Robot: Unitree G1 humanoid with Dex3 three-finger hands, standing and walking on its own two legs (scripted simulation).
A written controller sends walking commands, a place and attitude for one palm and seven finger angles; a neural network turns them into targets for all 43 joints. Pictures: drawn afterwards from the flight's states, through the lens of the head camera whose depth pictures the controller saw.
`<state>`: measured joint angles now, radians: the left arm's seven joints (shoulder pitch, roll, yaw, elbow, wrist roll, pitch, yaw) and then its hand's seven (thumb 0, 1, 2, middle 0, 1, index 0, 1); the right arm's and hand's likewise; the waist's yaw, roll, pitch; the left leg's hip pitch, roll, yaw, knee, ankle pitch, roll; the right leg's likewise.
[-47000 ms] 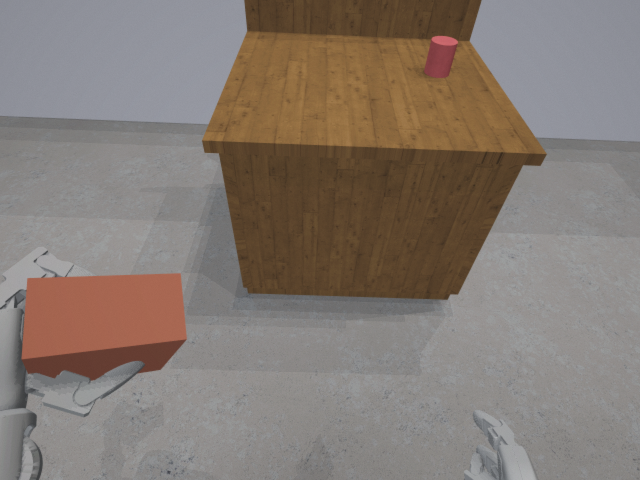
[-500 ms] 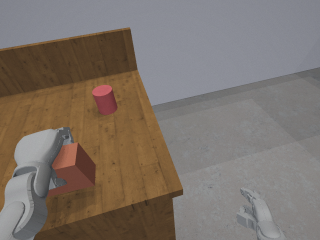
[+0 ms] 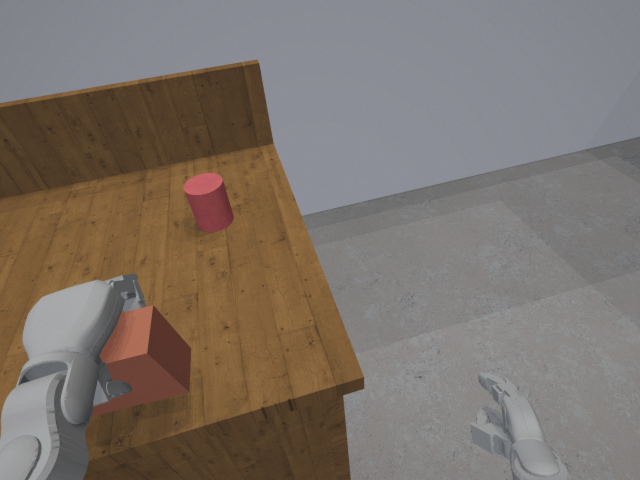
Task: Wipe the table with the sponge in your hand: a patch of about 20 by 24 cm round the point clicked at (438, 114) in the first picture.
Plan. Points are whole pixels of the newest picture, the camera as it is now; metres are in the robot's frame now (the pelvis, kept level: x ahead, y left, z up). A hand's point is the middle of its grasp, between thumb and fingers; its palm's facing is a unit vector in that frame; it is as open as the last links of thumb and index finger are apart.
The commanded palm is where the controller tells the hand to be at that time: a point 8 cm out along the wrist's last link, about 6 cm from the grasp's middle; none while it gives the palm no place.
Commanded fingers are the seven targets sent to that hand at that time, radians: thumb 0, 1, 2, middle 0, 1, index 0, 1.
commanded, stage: bring the sponge back beside the body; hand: left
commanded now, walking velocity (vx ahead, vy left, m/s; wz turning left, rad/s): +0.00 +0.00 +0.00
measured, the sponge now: (125, 369) +0.20 +0.29 +0.06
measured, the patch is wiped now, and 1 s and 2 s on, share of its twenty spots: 1.00 1.00 1.00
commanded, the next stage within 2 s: step back with the hand held close in 0.64 s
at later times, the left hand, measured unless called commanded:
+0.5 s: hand (96, 354) +0.19 +0.29 +0.12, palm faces +0.09 -0.11 -0.99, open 9.9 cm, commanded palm +0.16 +0.28 +0.18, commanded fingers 0.00 0.10 1.30 -1.20 -1.60 -1.20 -1.60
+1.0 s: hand (137, 333) +0.21 +0.24 +0.14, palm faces +0.28 -0.87 -0.42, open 9.9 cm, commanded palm +0.15 +0.29 +0.18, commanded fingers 0.00 0.10 1.30 -1.20 -1.60 -1.20 -1.60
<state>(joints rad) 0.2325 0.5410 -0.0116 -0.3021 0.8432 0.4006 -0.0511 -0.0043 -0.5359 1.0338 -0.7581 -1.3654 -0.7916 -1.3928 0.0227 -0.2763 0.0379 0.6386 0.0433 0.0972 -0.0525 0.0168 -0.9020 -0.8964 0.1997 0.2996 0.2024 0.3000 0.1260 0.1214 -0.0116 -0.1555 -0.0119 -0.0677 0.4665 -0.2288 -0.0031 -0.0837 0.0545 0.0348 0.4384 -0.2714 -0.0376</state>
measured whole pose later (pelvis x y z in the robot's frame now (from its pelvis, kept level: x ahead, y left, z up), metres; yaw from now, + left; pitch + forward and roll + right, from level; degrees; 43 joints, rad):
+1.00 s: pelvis -0.01 +0.01 -0.01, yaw +0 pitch +1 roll -1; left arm 0.46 0.40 0.27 -0.54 -0.05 0.02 0.08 -0.01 -0.54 1.04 -0.76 -1.37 -0.79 -1.40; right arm 0.17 -0.23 0.04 0.50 0.02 0.06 -0.06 0.01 -0.90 -0.90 0.20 0.30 0.20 0.30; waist 0.02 0.02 0.01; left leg -0.33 -0.01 -0.07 0.57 -0.25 0.00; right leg -0.24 0.06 0.03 0.51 -0.28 -0.02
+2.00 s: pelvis -0.15 +0.02 -0.01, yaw -2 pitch +3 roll +0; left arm 0.47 0.39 0.30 -0.55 -0.06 -0.15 0.11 -0.01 -0.56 1.05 -0.77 -1.39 -0.80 -1.41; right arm 0.17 -0.18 0.04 0.58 0.02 0.00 -0.07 0.02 -0.90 -0.90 0.20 0.30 0.21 0.30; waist -0.01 -0.03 -0.06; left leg -0.37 -0.02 0.03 0.64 -0.19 0.01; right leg -0.31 0.04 0.04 0.63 -0.31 -0.02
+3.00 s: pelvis -0.38 -0.04 +0.00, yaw +0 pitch -2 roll +3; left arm 0.51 0.35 0.28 -0.49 -0.05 -0.11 0.12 -0.01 -0.56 1.05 -0.77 -1.39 -0.81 -1.41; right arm 0.23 -0.21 0.02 0.65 0.00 -0.06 -0.07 0.02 -0.90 -0.90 0.20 0.30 0.20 0.30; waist 0.01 -0.03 -0.03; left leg -0.38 0.03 0.07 0.80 -0.36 0.04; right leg -0.36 -0.03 -0.08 0.53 -0.21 -0.07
